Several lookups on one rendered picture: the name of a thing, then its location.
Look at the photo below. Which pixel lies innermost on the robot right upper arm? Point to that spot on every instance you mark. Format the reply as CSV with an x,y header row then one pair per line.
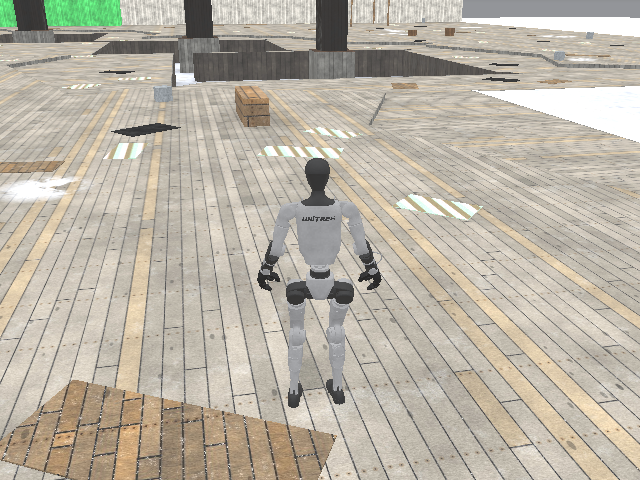
x,y
350,210

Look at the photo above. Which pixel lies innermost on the right robot foot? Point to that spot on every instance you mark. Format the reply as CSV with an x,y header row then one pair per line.
x,y
338,396

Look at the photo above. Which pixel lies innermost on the left robot hand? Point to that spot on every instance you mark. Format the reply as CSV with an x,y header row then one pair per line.
x,y
261,280

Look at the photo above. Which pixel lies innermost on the robot right forearm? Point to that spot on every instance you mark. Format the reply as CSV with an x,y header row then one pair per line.
x,y
369,261

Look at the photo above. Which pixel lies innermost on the right robot hand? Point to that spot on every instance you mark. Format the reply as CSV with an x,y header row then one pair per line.
x,y
366,276

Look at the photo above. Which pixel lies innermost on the robot torso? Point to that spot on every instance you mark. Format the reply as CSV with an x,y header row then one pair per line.
x,y
319,240

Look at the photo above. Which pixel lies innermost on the robot left upper arm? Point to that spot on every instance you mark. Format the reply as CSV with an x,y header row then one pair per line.
x,y
286,213

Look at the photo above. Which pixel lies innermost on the robot left forearm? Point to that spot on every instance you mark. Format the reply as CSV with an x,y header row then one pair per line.
x,y
268,262

